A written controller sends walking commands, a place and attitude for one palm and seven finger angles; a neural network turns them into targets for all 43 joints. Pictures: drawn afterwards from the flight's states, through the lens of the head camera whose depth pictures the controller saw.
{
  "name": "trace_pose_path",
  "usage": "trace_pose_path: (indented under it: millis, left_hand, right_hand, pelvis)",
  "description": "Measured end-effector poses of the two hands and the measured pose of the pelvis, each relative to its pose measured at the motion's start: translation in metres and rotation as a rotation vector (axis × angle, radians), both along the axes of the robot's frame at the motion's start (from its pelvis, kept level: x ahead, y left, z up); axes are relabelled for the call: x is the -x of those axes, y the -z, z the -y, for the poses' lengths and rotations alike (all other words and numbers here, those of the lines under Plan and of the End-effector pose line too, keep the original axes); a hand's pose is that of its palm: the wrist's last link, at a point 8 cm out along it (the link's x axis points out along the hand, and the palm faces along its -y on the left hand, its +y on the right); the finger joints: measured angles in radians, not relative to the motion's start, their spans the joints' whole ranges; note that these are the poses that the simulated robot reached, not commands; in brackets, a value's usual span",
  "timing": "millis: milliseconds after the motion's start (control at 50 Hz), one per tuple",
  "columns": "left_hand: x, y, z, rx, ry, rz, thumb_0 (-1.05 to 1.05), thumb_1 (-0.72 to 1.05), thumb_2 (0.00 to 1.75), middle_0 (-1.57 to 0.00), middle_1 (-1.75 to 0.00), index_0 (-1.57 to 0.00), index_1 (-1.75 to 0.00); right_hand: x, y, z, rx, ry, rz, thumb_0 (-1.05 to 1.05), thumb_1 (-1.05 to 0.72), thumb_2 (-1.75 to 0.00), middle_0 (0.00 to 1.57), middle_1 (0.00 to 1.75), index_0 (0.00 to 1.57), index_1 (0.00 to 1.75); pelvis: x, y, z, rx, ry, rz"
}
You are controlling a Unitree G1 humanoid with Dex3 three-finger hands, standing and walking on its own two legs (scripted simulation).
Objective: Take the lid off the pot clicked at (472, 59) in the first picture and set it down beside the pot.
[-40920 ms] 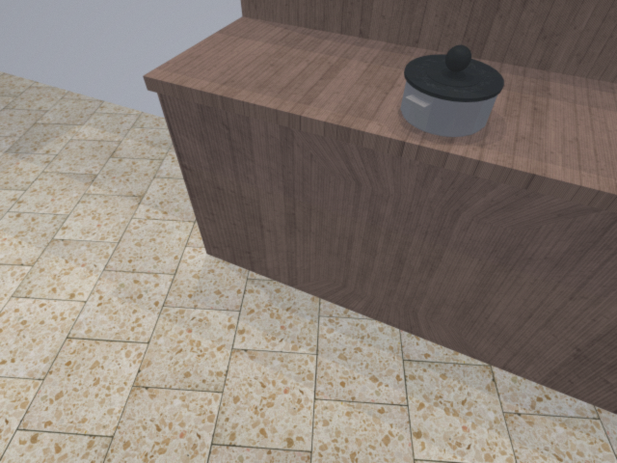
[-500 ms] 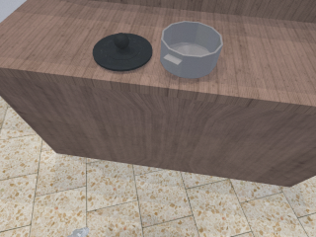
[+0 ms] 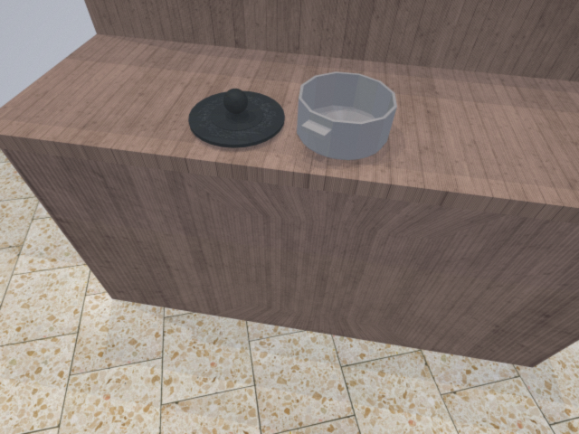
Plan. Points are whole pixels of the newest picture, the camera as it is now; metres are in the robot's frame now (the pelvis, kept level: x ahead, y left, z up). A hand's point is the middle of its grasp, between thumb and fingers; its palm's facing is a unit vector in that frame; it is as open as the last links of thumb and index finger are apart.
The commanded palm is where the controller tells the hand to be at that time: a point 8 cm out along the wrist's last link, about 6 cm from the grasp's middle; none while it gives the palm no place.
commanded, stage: let the arm hang, fingers relaxed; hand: left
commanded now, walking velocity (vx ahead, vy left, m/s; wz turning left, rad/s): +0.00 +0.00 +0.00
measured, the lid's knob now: (235, 101) +0.73 +0.16 +0.07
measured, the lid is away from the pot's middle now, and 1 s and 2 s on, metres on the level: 0.23 0.23 0.23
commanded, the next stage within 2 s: look to check the result in 0.58 s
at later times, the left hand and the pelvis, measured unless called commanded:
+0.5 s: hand out of the picture -0.01 +0.16 -0.18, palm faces +0.07 -0.98 -0.18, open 7.3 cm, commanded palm none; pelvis +0.00 +0.00 +0.00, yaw +0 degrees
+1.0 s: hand out of the picture +0.00 +0.17 -0.18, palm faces +0.08 -0.98 -0.19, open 7.2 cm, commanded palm none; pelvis +0.00 +0.00 +0.00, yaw +0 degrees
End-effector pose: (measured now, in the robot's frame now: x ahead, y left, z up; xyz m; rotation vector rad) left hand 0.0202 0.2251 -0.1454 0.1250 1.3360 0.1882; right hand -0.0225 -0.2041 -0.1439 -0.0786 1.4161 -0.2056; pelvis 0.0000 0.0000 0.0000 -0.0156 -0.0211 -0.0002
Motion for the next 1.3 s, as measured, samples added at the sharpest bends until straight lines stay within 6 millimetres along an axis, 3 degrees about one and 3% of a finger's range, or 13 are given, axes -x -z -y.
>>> trace_pose_path:
  millis: [180,360,820,1300]
  left_hand:
    - [0.028,0.002,0.008,0.014,-0.012,-0.063,0.01,0.93,0.90,-0.20,-0.30,-0.20,-0.30]
    - [0.038,0.003,0.014,0.028,-0.019,-0.093,0.02,0.93,0.90,-0.20,-0.30,-0.20,-0.30]
    - [0.029,0.003,0.010,0.013,-0.027,-0.079,0.02,0.94,0.90,-0.20,-0.30,-0.20,-0.30]
    - [0.025,0.002,0.012,0.008,-0.025,-0.076,0.02,0.94,0.90,-0.20,-0.30,-0.20,-0.30]
  right_hand:
    - [0.021,0.000,-0.004,-0.015,0.013,-0.046,0.00,-0.91,-0.90,0.20,0.30,0.20,0.29]
    - [0.027,0.000,-0.008,-0.018,0.020,-0.062,0.00,-0.91,-0.90,0.20,0.30,0.20,0.29]
    - [0.008,0.004,-0.011,-0.024,0.010,-0.032,0.00,-0.91,-0.90,0.20,0.30,0.20,0.29]
    - [0.008,0.004,-0.004,-0.018,0.010,-0.043,0.00,-0.91,-0.90,0.20,0.30,0.20,0.29]
  pelvis:
    - [0.005,-0.001,0.001,-0.002,-0.001,-0.002]
    - [0.005,0.000,0.001,-0.003,0.000,-0.004]
    - [0.000,0.001,0.001,-0.005,-0.004,-0.007]
    - [-0.001,0.000,0.005,-0.005,-0.004,-0.005]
